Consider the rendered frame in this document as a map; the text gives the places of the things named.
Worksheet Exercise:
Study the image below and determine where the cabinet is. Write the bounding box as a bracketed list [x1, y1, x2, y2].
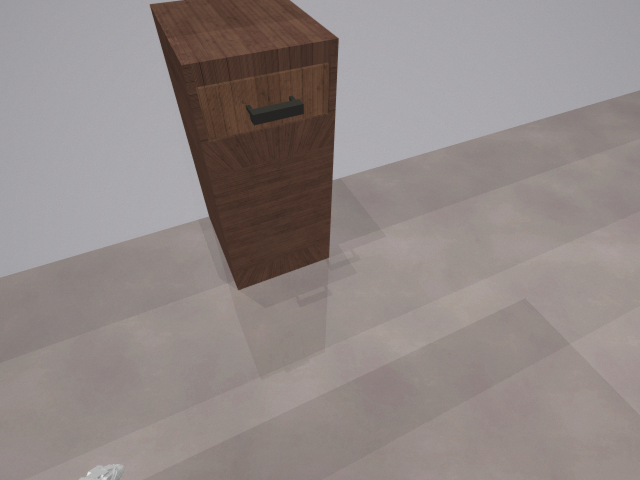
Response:
[150, 0, 339, 290]

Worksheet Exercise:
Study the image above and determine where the handle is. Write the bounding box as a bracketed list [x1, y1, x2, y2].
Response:
[246, 96, 304, 125]

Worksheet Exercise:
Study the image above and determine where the drawer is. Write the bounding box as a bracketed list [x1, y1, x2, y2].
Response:
[196, 63, 329, 140]

